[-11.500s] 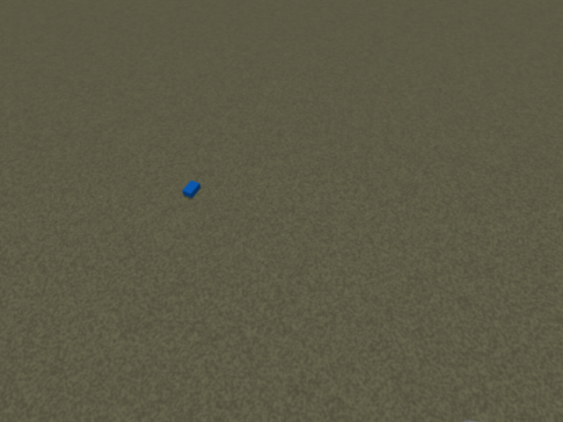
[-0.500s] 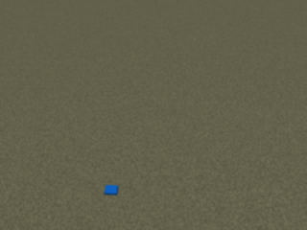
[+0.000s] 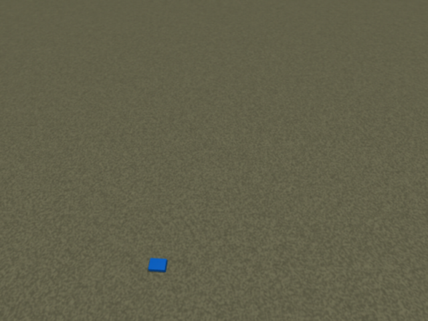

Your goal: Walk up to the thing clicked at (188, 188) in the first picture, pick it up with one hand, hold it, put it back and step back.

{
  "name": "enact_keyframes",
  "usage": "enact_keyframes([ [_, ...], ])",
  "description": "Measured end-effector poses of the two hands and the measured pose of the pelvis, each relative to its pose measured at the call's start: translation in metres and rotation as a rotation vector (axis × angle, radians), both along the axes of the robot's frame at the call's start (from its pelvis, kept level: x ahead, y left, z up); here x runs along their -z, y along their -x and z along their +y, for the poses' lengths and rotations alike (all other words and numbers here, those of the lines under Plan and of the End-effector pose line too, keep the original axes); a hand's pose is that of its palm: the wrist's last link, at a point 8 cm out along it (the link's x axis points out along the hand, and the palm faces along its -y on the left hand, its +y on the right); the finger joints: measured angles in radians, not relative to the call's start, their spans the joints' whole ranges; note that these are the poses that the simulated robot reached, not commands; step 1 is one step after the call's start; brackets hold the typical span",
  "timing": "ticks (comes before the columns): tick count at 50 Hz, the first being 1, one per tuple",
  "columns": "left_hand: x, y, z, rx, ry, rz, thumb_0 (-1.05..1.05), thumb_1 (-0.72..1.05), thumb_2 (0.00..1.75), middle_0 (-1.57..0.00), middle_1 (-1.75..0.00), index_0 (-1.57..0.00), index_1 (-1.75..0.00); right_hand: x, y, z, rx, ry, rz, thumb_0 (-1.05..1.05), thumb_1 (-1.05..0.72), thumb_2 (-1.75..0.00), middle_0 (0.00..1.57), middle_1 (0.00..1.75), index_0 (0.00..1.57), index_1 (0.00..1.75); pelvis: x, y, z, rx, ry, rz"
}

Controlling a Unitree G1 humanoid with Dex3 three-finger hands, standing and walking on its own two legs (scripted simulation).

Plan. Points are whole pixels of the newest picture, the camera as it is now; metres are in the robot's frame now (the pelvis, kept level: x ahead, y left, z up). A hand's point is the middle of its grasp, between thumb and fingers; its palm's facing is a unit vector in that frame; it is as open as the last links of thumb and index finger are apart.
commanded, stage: walk up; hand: left
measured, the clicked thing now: (158, 265) +0.44 +0.28 -0.77
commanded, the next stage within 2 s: none
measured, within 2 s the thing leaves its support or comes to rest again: neither
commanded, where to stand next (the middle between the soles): +0.05 +0.05 m, yaw -1 degrees
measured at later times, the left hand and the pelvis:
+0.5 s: hand out of the picture +0.07 +0.37 -0.17, palm faces +0.00 -0.92 -0.39, open 7.3 cm; pelvis +0.00 +0.09 -0.02, yaw +0 degrees
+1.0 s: hand out of the picture +0.10 +0.30 -0.16, palm faces -0.06 -0.93 -0.36, open 7.3 cm; pelvis +0.00 +0.05 -0.02, yaw -1 degrees
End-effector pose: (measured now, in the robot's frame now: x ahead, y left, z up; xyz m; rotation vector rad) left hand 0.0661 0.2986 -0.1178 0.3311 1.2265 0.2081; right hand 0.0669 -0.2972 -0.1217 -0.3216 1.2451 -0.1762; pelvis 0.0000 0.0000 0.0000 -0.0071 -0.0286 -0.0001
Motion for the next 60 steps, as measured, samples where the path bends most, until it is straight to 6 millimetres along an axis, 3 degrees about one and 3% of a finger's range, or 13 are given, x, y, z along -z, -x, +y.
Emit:
enact_keyframes([
  [4, -0.004, 0.01, 0.017, -0.014, -0.044, -0.018, 0.0, 0.91, 0.89, -0.21, -0.3, -0.21, -0.3, 0.001, -0.003, -0.003, -0.003, 0.021, 0.015, 0.01, -0.91, -0.89, 0.2, 0.3, 0.21, 0.3, 0.004, 0.003, 0.011, 0.007, 0.01, 0.001],
  [9, -0.008, 0.025, 0.055, -0.023, -0.098, 0.007, 0.0, 0.9, 0.89, -0.21, -0.3, -0.21, -0.3, -0.002, -0.007, 0.008, -0.006, 0.032, 0.008, 0.01, -0.91, -0.9, 0.2, 0.3, 0.21, 0.3, 0.006, 0.005, 0.035, -0.002, 0.006, 0.004],
  [15, 0.008, 0.022, 0.105, -0.031, -0.092, 0.016, 0.0, 0.9, 0.89, -0.2, -0.3, -0.21, -0.3, 0.007, -0.002, 0.047, -0.008, 0.058, 0.012, 0.01, -0.91, -0.9, 0.2, 0.3, 0.2, 0.3, 0.02, 0.006, 0.073, -0.028, -0.014, -0.013],
  [20, 0.013, 0.01, 0.116, -0.046, -0.053, 0.014, 0.0, 0.91, 0.89, -0.2, -0.3, -0.21, -0.3, 0.004, 0.003, 0.084, -0.013, 0.019, 0.021, 0.01, -0.91, -0.9, 0.2, 0.3, 0.21, 0.3, 0.016, 0.0, 0.082, -0.026, -0.012, -0.008],
  [29, 0.015, 0.004, 0.107, -0.022, -0.017, 0.035, 0.0, 0.91, 0.89, -0.2, -0.3, -0.21, -0.3, 0.011, -0.027, 0.091, 0.01, 0.02, -0.077, 0.01, -0.9, -0.89, 0.2, 0.3, 0.21, 0.3, 0.019, -0.006, 0.091, -0.012, 0.014, -0.016],
  [33, 0.016, -0.008, 0.107, -0.014, -0.004, 0.02, 0.0, 0.91, 0.89, -0.2, -0.3, -0.21, -0.3, 0.005, -0.029, 0.087, -0.005, 0.047, -0.093, 0.01, -0.9, -0.89, 0.2, 0.3, 0.21, 0.3, 0.019, -0.008, 0.093, -0.005, -0.009, -0.006],
  [41, 0.014, -0.035, 0.09, 0.014, -0.018, -0.052, 0.0, 0.91, 0.89, -0.2, -0.3, -0.21, -0.3, -0.002, -0.013, 0.044, -0.018, 0.111, -0.067, 0.01, -0.9, -0.89, 0.2, 0.3, 0.21, 0.3, 0.022, -0.005, 0.065, 0.007, -0.003, -0.003],
  [44, 0.015, -0.034, 0.075, 0.03, -0.029, -0.056, 0.0, 0.91, 0.89, -0.2, -0.3, -0.2, -0.3, 0.004, -0.012, 0.024, 0.01, 0.116, -0.061, 0.01, -0.9, -0.89, 0.2, 0.3, 0.21, 0.3, 0.026, -0.003, 0.054, 0.006, 0.019, -0.022],
  [47, 0.011, -0.03, 0.059, 0.046, -0.017, -0.043, 0.0, 0.91, 0.89, -0.2, -0.3, -0.21, -0.3, 0.005, -0.012, 0.017, 0.028, 0.104, -0.058, 0.01, -0.91, -0.89, 0.2, 0.3, 0.21, 0.3, 0.023, -0.003, 0.049, 0.014, -0.003, -0.02],
  [60, 0.012, -0.04, 0.034, 0.029, 0.041, -0.088, 0.0, 0.91, 0.89, -0.2, -0.3, -0.21, -0.3, 0.006, 0.004, 0.04, 0.011, 0.016, -0.012, 0.01, -0.91, -0.89, 0.2, 0.3, 0.21, 0.3, 0.013, -0.004, 0.039, 0.003, -0.01, -0.023],
])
